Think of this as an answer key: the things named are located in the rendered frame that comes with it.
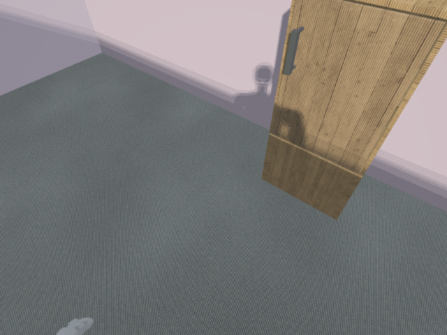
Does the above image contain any handle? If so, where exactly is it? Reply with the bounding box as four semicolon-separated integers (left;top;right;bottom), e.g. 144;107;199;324
284;27;304;75

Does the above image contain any cupboard door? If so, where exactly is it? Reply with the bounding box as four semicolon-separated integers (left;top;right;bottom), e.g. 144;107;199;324
272;0;446;173

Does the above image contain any left robot hand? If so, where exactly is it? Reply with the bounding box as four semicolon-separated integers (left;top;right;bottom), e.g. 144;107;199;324
56;318;94;335

